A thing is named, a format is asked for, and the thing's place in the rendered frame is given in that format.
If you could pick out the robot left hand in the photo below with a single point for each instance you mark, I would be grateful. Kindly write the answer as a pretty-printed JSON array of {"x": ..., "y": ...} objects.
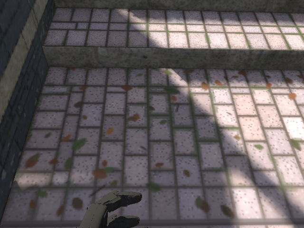
[{"x": 96, "y": 215}]

